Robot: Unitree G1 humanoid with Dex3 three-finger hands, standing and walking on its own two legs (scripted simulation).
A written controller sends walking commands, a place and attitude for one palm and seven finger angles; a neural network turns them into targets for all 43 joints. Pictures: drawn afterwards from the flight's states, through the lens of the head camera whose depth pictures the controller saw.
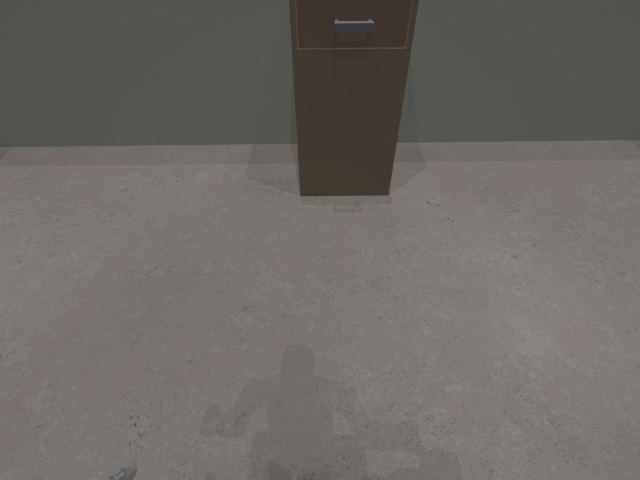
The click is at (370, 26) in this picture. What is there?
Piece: drawer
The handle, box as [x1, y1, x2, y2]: [334, 19, 373, 30]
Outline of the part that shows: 373,21 370,19 367,21 335,20 334,29 373,30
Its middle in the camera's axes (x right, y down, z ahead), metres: +0.11 -0.74 +1.33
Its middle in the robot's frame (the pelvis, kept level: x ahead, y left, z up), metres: +1.50 -0.05 +0.03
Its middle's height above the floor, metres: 0.80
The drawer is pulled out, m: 0.00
